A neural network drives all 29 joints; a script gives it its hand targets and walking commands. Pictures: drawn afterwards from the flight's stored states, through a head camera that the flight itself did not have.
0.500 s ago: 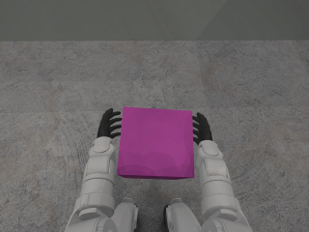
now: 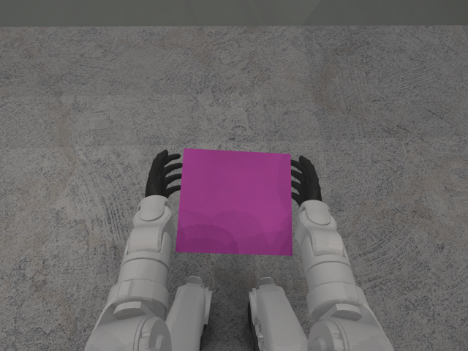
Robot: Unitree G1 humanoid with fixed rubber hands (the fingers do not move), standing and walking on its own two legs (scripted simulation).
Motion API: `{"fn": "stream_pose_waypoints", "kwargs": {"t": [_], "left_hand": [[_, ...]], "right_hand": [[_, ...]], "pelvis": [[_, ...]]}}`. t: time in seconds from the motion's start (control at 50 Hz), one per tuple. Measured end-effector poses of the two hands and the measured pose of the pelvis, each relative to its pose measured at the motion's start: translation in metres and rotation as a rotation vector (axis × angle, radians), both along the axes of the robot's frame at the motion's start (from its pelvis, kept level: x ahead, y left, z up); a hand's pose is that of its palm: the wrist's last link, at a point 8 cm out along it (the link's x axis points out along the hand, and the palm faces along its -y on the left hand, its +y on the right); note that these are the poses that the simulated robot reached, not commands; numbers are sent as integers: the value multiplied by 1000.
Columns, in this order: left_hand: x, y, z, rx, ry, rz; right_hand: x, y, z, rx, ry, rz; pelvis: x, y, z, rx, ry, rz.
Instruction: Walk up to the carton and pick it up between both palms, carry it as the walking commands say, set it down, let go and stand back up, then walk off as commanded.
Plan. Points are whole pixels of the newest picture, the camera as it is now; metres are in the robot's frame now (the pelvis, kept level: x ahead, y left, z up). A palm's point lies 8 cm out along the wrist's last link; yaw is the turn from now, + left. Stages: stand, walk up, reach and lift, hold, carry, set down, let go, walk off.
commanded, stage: set down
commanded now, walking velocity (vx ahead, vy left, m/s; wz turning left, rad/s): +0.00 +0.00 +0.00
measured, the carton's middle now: (231, 210) +0.38 +0.00 -0.15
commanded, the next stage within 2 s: none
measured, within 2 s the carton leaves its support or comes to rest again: neither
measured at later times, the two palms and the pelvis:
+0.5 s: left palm (168, 197) +0.40 +0.14 -0.15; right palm (296, 200) +0.40 -0.13 -0.16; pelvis -0.02 +0.00 -0.08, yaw +0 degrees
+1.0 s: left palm (174, 198) +0.43 +0.14 -0.24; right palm (285, 199) +0.43 -0.13 -0.24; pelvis -0.04 +0.00 -0.15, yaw +0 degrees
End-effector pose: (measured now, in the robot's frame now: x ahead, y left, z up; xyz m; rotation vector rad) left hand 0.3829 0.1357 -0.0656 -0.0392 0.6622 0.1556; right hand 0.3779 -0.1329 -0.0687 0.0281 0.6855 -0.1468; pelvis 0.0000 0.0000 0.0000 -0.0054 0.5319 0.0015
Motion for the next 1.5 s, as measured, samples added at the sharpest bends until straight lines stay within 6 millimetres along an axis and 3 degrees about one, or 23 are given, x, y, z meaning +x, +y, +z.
{"fn": "stream_pose_waypoints", "kwargs": {"t": [0.6,1.5], "left_hand": [[27,0,-105,5,5,5],[70,6,-262,25,30,8]], "right_hand": [[31,0,-104,-13,3,22],[79,5,-262,-26,28,52]], "pelvis": [[-28,3,-93,-8,97,-1],[-48,1,-210,-5,190,-4]]}}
